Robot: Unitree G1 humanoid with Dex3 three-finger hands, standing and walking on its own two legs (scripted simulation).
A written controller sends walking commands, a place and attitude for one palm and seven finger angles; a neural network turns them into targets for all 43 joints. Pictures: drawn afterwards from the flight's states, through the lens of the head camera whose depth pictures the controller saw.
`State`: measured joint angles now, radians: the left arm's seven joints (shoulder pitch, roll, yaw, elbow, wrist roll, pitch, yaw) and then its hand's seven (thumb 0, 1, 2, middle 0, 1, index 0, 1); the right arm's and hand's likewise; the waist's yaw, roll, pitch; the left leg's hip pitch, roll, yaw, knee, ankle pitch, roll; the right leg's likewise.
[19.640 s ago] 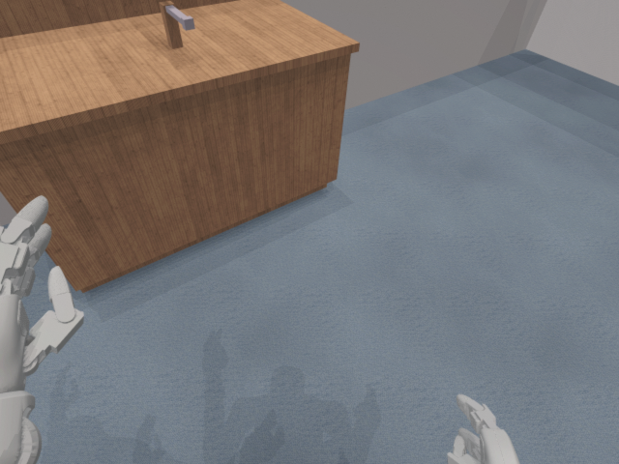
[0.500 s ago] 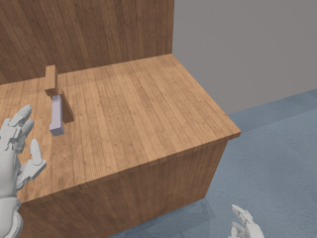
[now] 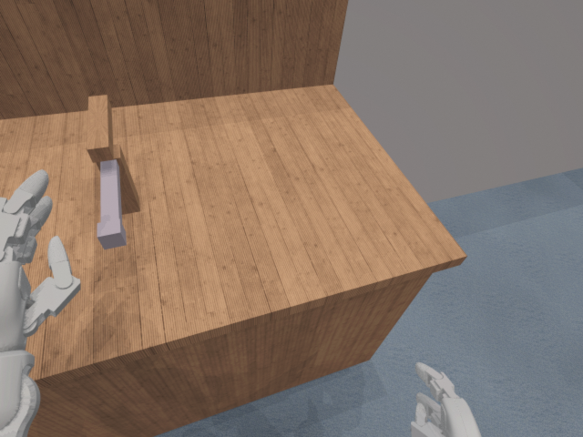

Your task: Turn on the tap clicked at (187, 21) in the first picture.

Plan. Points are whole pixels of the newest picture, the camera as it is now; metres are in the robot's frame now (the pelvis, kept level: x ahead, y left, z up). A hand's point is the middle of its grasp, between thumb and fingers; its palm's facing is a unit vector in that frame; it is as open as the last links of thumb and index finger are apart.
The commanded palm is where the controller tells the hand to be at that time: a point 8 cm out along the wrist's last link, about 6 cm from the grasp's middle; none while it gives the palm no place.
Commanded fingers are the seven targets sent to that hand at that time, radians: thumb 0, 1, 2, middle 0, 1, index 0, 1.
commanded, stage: come to a stop and stand still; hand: left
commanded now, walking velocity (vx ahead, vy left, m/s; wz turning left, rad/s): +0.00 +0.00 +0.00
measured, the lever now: (112, 234) +0.33 +0.28 +0.08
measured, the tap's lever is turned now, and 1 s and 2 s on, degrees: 0 0 0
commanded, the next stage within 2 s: look again from close up in 0.40 s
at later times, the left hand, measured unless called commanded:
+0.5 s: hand (74, 266) +0.23 +0.26 +0.15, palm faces +0.40 -0.85 -0.33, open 7.5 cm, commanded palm +0.18 +0.29 +0.18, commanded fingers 0.00 0.90 0.90 -0.20 -0.30 -0.20 -0.30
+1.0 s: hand (82, 281) +0.22 +0.24 +0.16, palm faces +0.39 -0.85 -0.34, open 7.5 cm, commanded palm +0.16 +0.27 +0.18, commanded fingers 0.00 0.90 0.90 -0.20 -0.30 -0.20 -0.30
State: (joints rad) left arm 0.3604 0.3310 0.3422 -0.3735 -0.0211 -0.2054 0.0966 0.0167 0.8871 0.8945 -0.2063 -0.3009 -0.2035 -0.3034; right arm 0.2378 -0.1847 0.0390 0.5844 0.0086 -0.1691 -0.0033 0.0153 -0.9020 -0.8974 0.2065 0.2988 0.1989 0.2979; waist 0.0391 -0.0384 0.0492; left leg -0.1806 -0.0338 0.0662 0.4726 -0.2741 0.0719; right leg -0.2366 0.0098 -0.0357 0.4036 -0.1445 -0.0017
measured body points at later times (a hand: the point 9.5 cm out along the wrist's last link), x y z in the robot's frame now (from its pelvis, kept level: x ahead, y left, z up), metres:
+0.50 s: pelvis +0.02 +0.01 +0.00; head +0.05 +0.03 +0.45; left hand +0.21 +0.30 +0.17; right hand +0.22 -0.21 -0.07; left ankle -0.01 +0.07 -0.74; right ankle +0.05 -0.12 -0.74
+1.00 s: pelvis +0.00 -0.01 +0.00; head +0.02 +0.01 +0.45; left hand +0.19 +0.28 +0.18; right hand +0.18 -0.24 -0.07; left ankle -0.01 +0.06 -0.74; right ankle +0.05 -0.12 -0.74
